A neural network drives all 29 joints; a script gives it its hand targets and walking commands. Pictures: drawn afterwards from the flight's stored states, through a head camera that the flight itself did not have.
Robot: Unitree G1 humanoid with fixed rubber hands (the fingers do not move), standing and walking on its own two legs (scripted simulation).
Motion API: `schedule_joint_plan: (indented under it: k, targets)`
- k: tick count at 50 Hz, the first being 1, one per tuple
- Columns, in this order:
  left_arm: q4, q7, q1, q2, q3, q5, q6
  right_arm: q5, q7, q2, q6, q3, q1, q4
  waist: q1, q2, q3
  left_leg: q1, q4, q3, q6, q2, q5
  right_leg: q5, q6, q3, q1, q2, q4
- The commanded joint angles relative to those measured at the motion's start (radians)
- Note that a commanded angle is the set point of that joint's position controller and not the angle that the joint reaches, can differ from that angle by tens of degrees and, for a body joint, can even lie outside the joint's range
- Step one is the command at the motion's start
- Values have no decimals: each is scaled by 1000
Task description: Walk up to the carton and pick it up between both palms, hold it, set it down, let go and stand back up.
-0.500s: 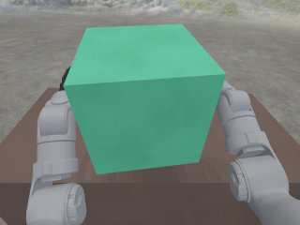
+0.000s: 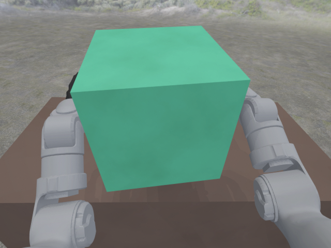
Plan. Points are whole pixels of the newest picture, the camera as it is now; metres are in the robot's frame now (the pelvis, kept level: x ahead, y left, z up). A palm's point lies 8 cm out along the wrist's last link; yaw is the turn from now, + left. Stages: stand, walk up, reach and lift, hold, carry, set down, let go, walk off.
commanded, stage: hold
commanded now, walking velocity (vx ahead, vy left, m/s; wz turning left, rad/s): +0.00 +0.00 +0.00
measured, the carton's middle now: (157, 103) +0.38 +0.00 +0.23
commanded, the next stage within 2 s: none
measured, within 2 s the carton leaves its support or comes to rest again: neither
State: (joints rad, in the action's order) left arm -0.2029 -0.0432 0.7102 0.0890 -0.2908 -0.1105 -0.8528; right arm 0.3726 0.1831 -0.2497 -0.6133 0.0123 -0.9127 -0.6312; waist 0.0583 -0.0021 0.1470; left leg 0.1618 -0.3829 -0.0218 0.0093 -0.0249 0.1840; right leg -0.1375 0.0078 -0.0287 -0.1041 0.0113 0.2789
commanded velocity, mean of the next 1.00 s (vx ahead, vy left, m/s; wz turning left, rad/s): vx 0.00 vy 0.00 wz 0.00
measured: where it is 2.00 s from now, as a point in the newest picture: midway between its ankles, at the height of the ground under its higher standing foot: outside the picture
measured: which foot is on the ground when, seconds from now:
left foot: down 0.00-1.00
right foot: down 0.00-1.00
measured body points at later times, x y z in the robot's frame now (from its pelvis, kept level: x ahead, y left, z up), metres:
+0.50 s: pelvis -0.01 +0.00 +0.00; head -0.08 +0.01 +0.44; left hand +0.37 +0.18 +0.24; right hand +0.38 -0.17 +0.27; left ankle +0.02 +0.12 -0.75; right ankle +0.01 -0.12 -0.75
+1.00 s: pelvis +0.00 +0.00 +0.00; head -0.08 +0.02 +0.44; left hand +0.37 +0.18 +0.24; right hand +0.39 -0.17 +0.26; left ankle +0.02 +0.12 -0.75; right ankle +0.01 -0.12 -0.75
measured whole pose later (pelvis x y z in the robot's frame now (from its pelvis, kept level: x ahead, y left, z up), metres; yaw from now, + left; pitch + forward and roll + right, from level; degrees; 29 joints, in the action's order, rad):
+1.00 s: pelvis +0.00 +0.00 +0.00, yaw +0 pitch -2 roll -1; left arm -0.24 -0.04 0.73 0.10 -0.28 -0.11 -0.84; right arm 0.37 0.18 -0.25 -0.61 0.01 -0.93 -0.66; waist 0.06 0.00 0.15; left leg 0.17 -0.39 -0.03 0.01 -0.02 0.18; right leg -0.13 0.01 -0.03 -0.11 0.01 0.28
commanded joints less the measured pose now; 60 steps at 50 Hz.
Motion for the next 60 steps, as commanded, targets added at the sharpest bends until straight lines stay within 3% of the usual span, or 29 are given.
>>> schedule_joint_plan:
  k: [1, 6, 8, 10, 12, 16, 21, 34, 38, 42, 43, 44, 46, 48, 51, 55, 59, 60]
  targets:
    - [255, 160, 930, -549, 488, 190, 92, 171, -116, 750, 42, -325, -817, 400, 18, 40, 468, -113, 20, -11, 36, 78, -293, 300, 46, 37, 183, 70, 14]
    - [266, 164, 940, -547, 488, 190, 90, 167, -117, 736, 30, -323, -810, 397, 19, 46, 456, -109, 27, -19, 39, 72, -275, 274, 43, 37, 171, 67, 14]
    - [218, 167, 948, -541, 475, 178, 86, 160, -123, 737, 28, -301, -828, 381, 22, 44, 415, -86, 37, -15, 39, 71, -233, 233, 41, 32, 153, 66, 9]
    - [205, 170, 933, -543, 462, 172, 86, 160, -125, 748, 35, -320, -847, 398, -1, 28, 436, -87, 37, -9, 31, 73, -239, 243, 43, 39, 181, 64, 12]
    - [212, 169, 936, -541, 462, 173, 95, 167, -123, 749, 34, -327, -850, 401, 0, 32, 448, -73, 36, -13, 23, 78, -226, 246, 43, 41, 184, 61, 10]
    - [182, 170, 947, -552, 462, 172, 98, 137, -128, 753, 35, -299, -834, 341, 3, 31, 412, -66, 59, -4, 25, 72, -184, 172, 41, 38, 157, 59, 2]
    - [153, 164, 959, -550, 443, 170, 100, 139, -136, 740, 38, -294, -841, 308, 2, 24, 407, -64, 51, -13, 26, 72, -189, 176, 31, 33, 156, 65, 3]
    - [185, 158, 1008, -579, 478, 190, 119, 134, -141, 768, 55, -279, -866, 314, 4, 45, 436, -62, 52, -14, 29, 69, -173, 146, 30, 37, 139, 59, 4]
    - [184, 154, 988, -554, 466, 197, 118, 151, -136, 764, 49, -296, -853, 328, 2, 24, 454, -69, 40, -12, 30, 68, -201, 190, 40, 38, 161, 67, 9]
    - [160, 157, 993, -570, 471, 193, 113, 154, -134, 744, 56, -286, -867, 310, 14, 63, 429, -57, 49, -19, 28, 66, -188, 170, 33, 37, 146, 64, 5]
    - [169, 155, 982, -562, 466, 194, 113, 167, -133, 748, 53, -302, -861, 322, 12, 33, 451, -71, 43, -20, 25, 70, -197, 195, 32, 48, 161, 61, 3]
    - [185, 156, 965, -562, 465, 188, 109, 164, -132, 750, 50, -300, -844, 322, 3, 45, 451, -78, 35, -16, 29, 71, -236, 224, 36, 43, 173, 64, 2]
    - [186, 158, 971, -552, 466, 188, 106, 166, -127, 747, 48, -299, -851, 338, 14, 50, 454, -92, 33, -19, 31, 67, -251, 242, 38, 36, 165, 65, 7]
    - [192, 160, 953, -550, 463, 185, 102, 169, -123, 742, 48, -309, -844, 359, 6, 24, 446, -96, 32, -19, 30, 70, -260, 242, 43, 33, 172, 68, 6]
    - [207, 158, 963, -558, 473, 187, 106, 167, -126, 748, 43, -301, -841, 356, 10, 41, 432, -93, 36, -21, 30, 73, -236, 225, 41, 38, 148, 66, 1]
    - [215, 155, 951, -559, 476, 201, 107, 169, -120, 763, 50, -324, -865, 422, -2, 15, 475, -88, 24, -17, 27, 74, -265, 257, 44, 38, 168, 69, 8]
    - [234, 156, 925, -552, 476, 181, 90, 186, -119, 732, 29, -314, -809, 381, 13, 60, 444, -107, 26, -21, 40, 73, -285, 274, 47, 40, 171, 71, 8]
    - [228, 159, 920, -539, 469, 181, 83, 177, -120, 722, 24, -305, -798, 357, 17, 46, 423, -97, 32, -21, 39, 72, -275, 263, 44, 41, 167, 67, 2]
